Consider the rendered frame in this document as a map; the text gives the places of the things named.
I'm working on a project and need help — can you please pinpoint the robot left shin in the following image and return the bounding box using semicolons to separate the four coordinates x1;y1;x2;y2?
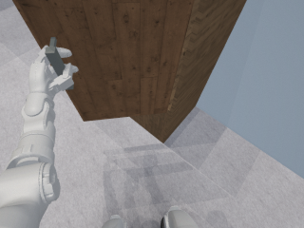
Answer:
110;215;120;219

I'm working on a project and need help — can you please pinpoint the left robot hand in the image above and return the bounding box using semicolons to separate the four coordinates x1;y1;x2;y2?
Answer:
28;45;79;100

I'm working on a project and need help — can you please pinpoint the robot right thigh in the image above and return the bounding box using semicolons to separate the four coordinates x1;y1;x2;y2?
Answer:
163;209;199;228

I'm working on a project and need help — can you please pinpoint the robot left upper arm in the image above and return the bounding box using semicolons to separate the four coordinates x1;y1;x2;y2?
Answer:
0;161;61;228

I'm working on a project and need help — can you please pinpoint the handle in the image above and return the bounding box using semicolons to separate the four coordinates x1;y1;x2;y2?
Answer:
45;37;74;90

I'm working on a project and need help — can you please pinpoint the left robot forearm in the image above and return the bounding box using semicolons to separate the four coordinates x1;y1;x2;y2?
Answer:
0;92;56;177

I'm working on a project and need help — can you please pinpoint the cupboard door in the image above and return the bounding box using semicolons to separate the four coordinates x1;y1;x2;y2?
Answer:
12;0;195;122

